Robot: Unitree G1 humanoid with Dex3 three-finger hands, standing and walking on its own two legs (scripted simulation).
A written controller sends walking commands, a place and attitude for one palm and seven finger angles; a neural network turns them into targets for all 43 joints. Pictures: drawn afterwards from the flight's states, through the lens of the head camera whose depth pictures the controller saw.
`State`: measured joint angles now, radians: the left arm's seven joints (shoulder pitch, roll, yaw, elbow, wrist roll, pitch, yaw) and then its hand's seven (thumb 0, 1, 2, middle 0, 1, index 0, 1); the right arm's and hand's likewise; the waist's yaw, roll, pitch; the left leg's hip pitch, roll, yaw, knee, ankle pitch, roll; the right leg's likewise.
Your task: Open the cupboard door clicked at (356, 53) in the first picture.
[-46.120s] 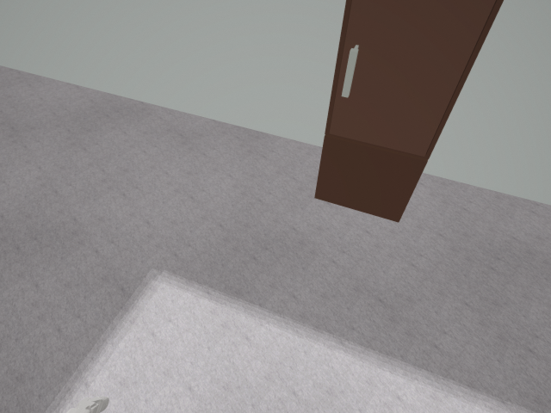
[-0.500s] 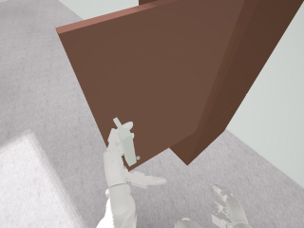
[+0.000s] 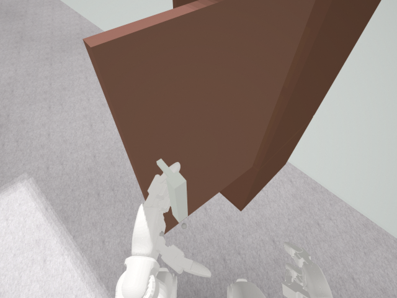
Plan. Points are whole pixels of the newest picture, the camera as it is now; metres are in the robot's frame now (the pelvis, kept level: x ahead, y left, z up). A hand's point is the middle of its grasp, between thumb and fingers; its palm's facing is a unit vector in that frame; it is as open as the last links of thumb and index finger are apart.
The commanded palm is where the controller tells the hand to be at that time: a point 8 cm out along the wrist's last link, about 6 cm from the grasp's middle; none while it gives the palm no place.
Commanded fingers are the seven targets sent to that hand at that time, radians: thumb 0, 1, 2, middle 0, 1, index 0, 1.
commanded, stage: slide the hand sideways off the handle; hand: left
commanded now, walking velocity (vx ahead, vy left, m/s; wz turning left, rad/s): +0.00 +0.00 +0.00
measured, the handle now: (172, 192) +0.32 +0.07 +0.04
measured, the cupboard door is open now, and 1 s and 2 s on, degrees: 85 84 84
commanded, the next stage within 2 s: draw the hand back to the body in 0.76 s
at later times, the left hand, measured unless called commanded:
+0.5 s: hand (156, 250) +0.20 +0.08 +0.05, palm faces -0.05 -1.00 +0.01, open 16.1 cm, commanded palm +0.17 +0.14 +0.05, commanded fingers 0.00 -0.50 0.30 -0.15 -0.30 -0.15 -0.30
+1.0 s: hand (126, 264) +0.18 +0.12 +0.06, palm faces -0.05 -1.00 -0.02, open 16.3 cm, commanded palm +0.15 +0.18 +0.08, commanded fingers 0.00 -0.50 0.30 -0.15 -0.30 -0.15 -0.30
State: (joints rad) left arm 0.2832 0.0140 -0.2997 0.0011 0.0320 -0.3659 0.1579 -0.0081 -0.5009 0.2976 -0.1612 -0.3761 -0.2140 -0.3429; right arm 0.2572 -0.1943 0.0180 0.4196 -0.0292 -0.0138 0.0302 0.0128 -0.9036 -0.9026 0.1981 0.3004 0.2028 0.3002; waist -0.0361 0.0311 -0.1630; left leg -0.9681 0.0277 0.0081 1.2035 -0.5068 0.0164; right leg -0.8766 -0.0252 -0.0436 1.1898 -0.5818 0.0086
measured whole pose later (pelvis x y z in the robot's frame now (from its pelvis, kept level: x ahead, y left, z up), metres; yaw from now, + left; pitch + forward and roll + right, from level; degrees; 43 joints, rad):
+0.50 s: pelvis +0.01 -0.02 -0.01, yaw +1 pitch +17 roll -2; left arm 0.56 0.12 -0.18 -0.21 -0.06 -0.43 -0.01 -0.01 -0.50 0.30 -0.17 -0.31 -0.19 -0.32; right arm 0.22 -0.19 0.01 0.37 -0.02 -0.02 0.00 0.01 -0.90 -0.90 0.20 0.30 0.20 0.30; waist 0.00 0.03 -0.18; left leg -1.02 0.04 -0.03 1.27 -0.55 -0.01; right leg -0.91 -0.01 -0.08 1.25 -0.63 -0.02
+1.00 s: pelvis +0.00 -0.02 -0.02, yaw +1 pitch +15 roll -3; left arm 0.61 0.20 -0.01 -0.29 -0.20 -0.39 -0.16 -0.01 -0.50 0.30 -0.15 -0.30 -0.15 -0.30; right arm 0.24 -0.19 -0.01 0.41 0.02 -0.03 -0.06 0.01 -0.90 -0.90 0.20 0.30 0.20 0.30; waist 0.01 0.04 -0.18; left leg -1.02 0.05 -0.05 1.29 -0.54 -0.02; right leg -0.91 0.00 -0.09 1.26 -0.62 -0.03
